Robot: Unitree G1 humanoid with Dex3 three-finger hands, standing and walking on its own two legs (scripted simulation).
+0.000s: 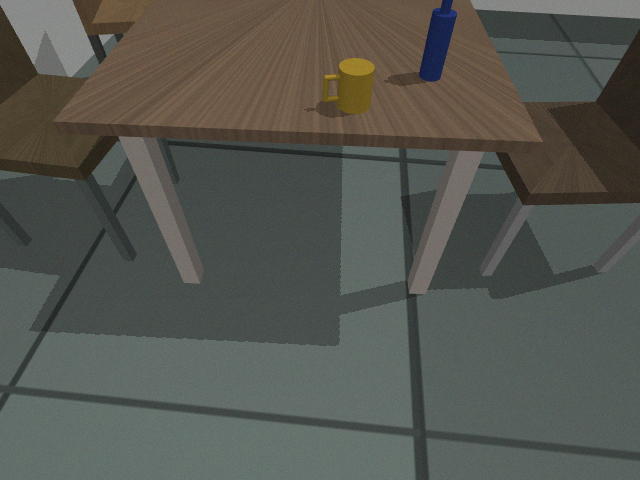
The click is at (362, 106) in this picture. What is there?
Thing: mug
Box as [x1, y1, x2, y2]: [323, 58, 374, 113]
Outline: 350,58 343,60 339,64 339,72 337,74 324,75 323,100 336,100 337,106 341,110 349,113 360,113 365,111 369,107 374,66 371,62 360,58
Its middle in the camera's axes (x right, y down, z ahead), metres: +0.06 -0.33 +0.87
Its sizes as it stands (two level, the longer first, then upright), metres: 0.110 0.076 0.090
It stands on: a support 0.75 m high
